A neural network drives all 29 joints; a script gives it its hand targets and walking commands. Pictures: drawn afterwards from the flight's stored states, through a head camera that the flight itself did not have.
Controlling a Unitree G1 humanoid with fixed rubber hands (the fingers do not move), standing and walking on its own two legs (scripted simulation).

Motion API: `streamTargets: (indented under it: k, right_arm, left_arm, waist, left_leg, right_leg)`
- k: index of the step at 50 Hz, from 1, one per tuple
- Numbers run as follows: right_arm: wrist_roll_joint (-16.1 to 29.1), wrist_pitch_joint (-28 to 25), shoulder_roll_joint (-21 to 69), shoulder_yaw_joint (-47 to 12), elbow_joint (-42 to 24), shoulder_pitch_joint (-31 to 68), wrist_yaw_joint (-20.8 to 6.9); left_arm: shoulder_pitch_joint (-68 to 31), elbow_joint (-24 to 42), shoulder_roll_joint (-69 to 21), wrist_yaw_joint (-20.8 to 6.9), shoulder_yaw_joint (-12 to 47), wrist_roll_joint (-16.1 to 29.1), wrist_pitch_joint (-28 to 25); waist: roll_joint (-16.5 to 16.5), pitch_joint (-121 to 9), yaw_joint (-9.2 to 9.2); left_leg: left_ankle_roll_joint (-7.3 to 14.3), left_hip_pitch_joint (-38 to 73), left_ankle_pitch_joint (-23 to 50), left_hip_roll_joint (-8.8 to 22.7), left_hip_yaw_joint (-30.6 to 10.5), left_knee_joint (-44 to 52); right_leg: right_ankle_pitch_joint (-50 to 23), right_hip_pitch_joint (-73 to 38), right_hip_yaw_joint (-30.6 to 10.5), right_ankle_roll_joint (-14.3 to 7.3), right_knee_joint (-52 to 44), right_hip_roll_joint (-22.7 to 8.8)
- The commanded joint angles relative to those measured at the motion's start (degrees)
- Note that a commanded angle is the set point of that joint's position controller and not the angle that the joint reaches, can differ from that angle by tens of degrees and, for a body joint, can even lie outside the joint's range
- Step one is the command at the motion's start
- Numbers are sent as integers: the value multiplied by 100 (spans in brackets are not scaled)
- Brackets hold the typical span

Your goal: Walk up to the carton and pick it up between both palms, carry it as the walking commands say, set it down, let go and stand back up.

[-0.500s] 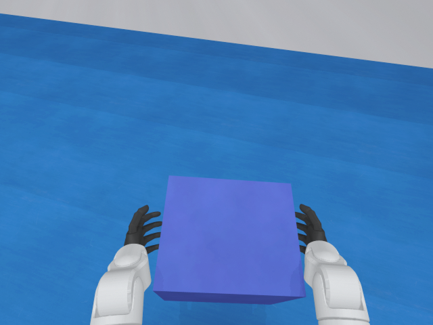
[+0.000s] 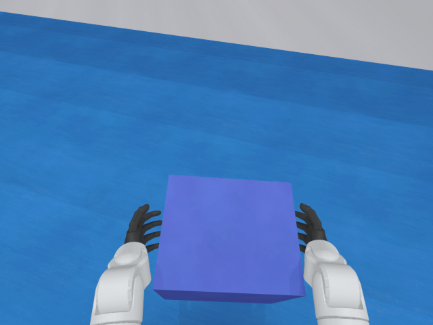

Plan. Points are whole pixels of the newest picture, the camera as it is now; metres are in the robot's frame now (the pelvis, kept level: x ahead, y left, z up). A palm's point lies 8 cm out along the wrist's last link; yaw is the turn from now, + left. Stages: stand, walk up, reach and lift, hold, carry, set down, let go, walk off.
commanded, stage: hold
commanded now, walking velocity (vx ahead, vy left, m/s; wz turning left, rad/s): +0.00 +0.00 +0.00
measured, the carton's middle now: (224, 244) +0.29 +0.00 -0.05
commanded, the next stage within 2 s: set down in 0.22 s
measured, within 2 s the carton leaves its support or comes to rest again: neither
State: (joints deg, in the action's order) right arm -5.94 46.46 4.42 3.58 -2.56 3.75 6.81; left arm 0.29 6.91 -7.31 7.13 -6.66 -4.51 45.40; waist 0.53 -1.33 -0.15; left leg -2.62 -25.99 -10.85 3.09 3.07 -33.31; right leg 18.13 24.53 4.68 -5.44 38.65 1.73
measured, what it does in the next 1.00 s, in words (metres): shifts its weight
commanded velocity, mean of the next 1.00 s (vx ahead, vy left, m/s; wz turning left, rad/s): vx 0.00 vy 0.00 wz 0.00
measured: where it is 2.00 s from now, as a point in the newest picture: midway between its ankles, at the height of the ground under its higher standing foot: outside the picture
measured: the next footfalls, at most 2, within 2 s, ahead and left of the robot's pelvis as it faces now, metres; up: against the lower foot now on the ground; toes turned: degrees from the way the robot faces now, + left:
none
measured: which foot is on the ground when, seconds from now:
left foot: down 0.00-1.00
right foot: down 0.00-1.00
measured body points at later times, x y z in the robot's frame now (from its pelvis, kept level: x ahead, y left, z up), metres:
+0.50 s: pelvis +0.02 +0.05 +0.01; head -0.03 +0.09 +0.46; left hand +0.31 +0.24 +0.02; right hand +0.32 -0.09 +0.03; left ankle +0.07 +0.17 -0.72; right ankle +0.02 -0.05 -0.72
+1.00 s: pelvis +0.02 +0.07 -0.01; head +0.08 +0.07 +0.43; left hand +0.32 +0.22 -0.06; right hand +0.33 -0.11 -0.06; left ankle +0.07 +0.17 -0.72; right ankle +0.02 -0.05 -0.72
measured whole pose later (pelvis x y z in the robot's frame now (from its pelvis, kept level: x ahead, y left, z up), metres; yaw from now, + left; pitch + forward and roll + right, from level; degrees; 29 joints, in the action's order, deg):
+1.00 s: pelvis +0.02 +0.07 -0.01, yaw -7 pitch +10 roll +0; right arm -12.9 18.6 4.1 16.0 35.9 20.8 0.0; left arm -14.0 -27.6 -8.4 5.9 -17.7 -10.7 20.2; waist 0.9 -3.5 3.7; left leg 1.7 -35.6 -16.6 -2.6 0.1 -41.7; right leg 19.2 34.4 -4.2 0.2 43.2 1.6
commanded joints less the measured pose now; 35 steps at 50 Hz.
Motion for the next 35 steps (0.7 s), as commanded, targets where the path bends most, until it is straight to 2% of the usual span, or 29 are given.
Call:
streamTargets:
  k: [1,2,3,4,5,6,7,9,11,12,13,14,16,19,21,22,24,26,29,31,35]
  right_arm:
    - [951,-681,4690,-3034,653,2966,-1560]
    - [1076,-1004,4994,-3398,-235,3157,-1565]
    - [1145,-1157,5402,-3768,-575,3652,-1570]
    - [1204,-1284,5619,-3934,-737,3935,-1595]
    - [1207,-1324,5792,-3901,-543,4057,-1597]
    - [1187,-1355,5899,-3882,-451,4148,-1570]
    - [1110,-1348,6003,-3808,-64,4187,-1564]
    - [785,-1367,5937,-3284,697,4156,-1526]
    - [609,-1386,5847,-2867,1202,4269,-1540]
    - [657,-1226,6294,-2271,2029,4559,-1530]
    - [702,-1280,6275,-1991,2266,4724,-1544]
    - [776,-1315,6349,-1964,2433,4827,-1583]
    - [841,-1453,6334,-1779,2596,5210,-1719]
    - [673,-1569,6051,-1384,2811,5471,-1921]
    - [382,-1640,5695,-1083,3032,5306,-2063]
    - [302,-1723,5569,-1034,3044,5234,-2126]
    - [136,-1965,5416,-961,3242,5087,-2255]
    - [98,-2266,5385,-1030,3197,5084,-2350]
    - [143,-2601,5402,-1328,2827,4816,-2374]
    - [150,-2729,5341,-1505,2702,4621,-2350]
    - [353,-2941,5256,-1969,2502,4816,-2399]
  left_arm:
    - [-3290,145,-3526,-1765,3037,688,-638]
    - [-3422,761,-3663,-1882,3451,791,-919]
    - [-3556,613,-3793,-2037,3487,765,-1053]
    - [-3756,544,-3934,-2144,3557,884,-1165]
    - [-4173,432,-3946,-2241,3563,994,-1220]
    - [-4588,372,-3990,-2338,3630,1118,-1249]
    - [-4754,208,-3988,-2373,3537,1074,-1239]
    - [-5054,-292,-3915,-2445,3345,959,-1200]
    - [-5061,-908,-3922,-2537,3043,826,-1128]
    - [-5234,-1673,-3928,-2596,2358,461,-1030]
    - [-5335,-2047,-4020,-2679,2173,396,-991]
    - [-5246,-2280,-4112,-2713,2032,314,-963]
    - [-5442,-2464,-4465,-2713,1930,225,-937]
    - [-5450,-2657,-4835,-2645,1790,57,-902]
    - [-5309,-2836,-5074,-2538,1712,-60,-923]
    - [-5249,-2811,-5216,-2474,1756,-30,-991]
    - [-5209,-2870,-5420,-2362,1864,17,-1241]
    - [-5333,-2692,-5571,-2255,2071,140,-1569]
    - [-5105,-2272,-5684,-2082,2499,298,-1945]
    - [-4916,-2128,-5647,-1978,2741,355,-2137]
    - [-4792,-2067,-5652,-1752,2874,461,-2490]
  waist:
    - [150,-2013,923]
    - [188,-2375,691]
    - [467,-2516,714]
    - [429,-2890,796]
    - [386,-2961,829]
    - [363,-3047,745]
    - [375,-2851,768]
    - [427,-2113,522]
    - [489,-1387,385]
    - [763,-760,662]
    - [806,-424,481]
    - [723,-298,540]
    - [351,-356,538]
    - [-344,-326,550]
    - [-802,-230,416]
    - [-926,-327,360]
    - [-967,-547,258]
    - [-893,-1159,189]
    - [-672,-2251,101]
    - [-512,-2672,55]
    - [-364,-3130,356]
  left_leg:
    - [404,1511,398,-1068,-594,437]
    - [379,1439,672,-1001,-592,418]
    - [361,1367,761,-1022,-645,368]
    - [342,1388,1008,-1007,-637,347]
    - [345,1348,1068,-976,-621,400]
    - [344,1456,1174,-956,-603,463]
    - [339,1635,1126,-908,-614,554]
    - [352,2078,892,-883,-591,645]
    - [396,2395,582,-895,-603,683]
    - [437,2049,-52,-805,-886,696]
    - [448,2311,-277,-877,-823,549]
    - [447,2517,-224,-877,-830,576]
    - [413,2670,-201,-834,-874,705]
    - [364,2348,-372,-706,-859,1050]
    - [295,1958,-520,-550,-910,1288]
    - [238,1889,-500,-487,-942,1334]
    - [130,1847,-269,-394,-994,1272]
    - [46,2085,316,-373,-1033,1096]
    - [-86,2707,1904,-398,-1087,692]
    - [-115,2849,2643,-409,-1154,501]
    - [-57,2797,2991,-430,-1312,248]
  right_leg:
    - [-1594,-2237,-1460,610,-1478,-140]
    - [-2538,-2810,-1649,673,-1350,-312]
    - [-2543,-2909,-1702,761,-1431,-452]
    - [-2954,-3167,-1720,784,-1356,-487]
    - [-3293,-3373,-1699,767,-1299,-516]
    - [-3588,-3507,-1700,788,-1298,-554]
    - [-3197,-3326,-1685,791,-1387,-548]
    - [-1992,-2631,-1628,795,-1662,-463]
    - [-777,-2010,-1567,773,-1912,-385]
    - [723,-1311,-1735,600,-2283,-521]
    - [1427,-974,-1758,500,-2535,-567]
    - [1492,-874,-1766,427,-2607,-553]
    - [1124,-870,-1541,341,-2505,-428]
    - [381,-1063,-1108,243,-2139,-143]
    - [-64,-1325,-940,200,-1825,64]
    - [-225,-1465,-925,187,-1722,125]
    - [-422,-1414,-881,167,-1517,220]
    - [-741,-1283,-831,158,-1299,311]
    - [-1359,-998,-821,186,-1143,363]
    - [-1614,-848,-853,212,-1038,393]
    - [-1497,-372,-927,217,-647,459]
